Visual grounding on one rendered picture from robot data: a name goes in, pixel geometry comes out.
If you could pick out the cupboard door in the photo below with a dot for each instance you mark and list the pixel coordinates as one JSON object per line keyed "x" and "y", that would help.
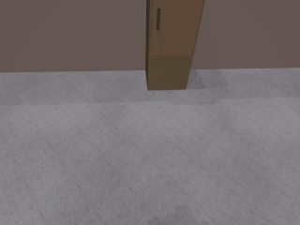
{"x": 178, "y": 25}

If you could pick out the handle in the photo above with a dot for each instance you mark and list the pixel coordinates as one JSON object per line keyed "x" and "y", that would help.
{"x": 158, "y": 17}

